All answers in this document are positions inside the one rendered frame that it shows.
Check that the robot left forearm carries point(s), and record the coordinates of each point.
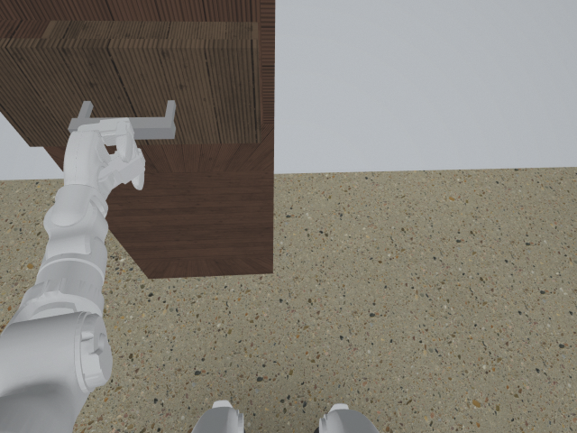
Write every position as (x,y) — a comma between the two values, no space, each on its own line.
(72,271)

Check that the handle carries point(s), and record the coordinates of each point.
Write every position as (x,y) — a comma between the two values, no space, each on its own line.
(145,128)

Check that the left robot thigh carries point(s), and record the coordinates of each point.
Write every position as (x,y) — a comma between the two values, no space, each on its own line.
(220,420)

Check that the cabinet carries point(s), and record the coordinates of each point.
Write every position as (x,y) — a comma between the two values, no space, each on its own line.
(204,209)

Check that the drawer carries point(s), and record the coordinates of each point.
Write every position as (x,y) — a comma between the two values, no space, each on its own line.
(132,69)

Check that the robot left upper arm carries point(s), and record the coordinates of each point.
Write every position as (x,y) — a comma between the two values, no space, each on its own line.
(48,367)

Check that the right robot shin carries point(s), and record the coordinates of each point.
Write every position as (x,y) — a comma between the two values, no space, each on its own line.
(339,406)

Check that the robot left hand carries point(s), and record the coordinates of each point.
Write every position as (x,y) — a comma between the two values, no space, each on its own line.
(87,161)

